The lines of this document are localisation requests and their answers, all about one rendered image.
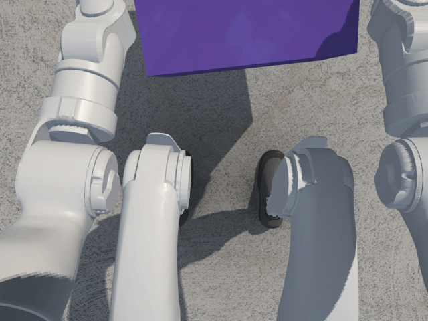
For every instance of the right robot thigh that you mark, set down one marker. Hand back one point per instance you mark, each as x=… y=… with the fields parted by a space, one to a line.
x=321 y=282

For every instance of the carton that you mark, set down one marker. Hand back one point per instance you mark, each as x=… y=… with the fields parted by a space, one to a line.
x=185 y=37

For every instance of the robot right upper arm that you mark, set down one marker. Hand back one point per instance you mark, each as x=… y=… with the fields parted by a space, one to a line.
x=401 y=182

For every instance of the robot right shin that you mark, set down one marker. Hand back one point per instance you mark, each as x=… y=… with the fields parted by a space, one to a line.
x=273 y=207

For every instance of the robot left forearm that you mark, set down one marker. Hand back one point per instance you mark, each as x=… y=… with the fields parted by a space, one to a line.
x=87 y=78

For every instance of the robot right forearm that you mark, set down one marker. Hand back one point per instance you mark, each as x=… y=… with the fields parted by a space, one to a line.
x=400 y=29

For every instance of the robot left upper arm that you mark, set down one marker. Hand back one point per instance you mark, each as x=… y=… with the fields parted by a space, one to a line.
x=62 y=187

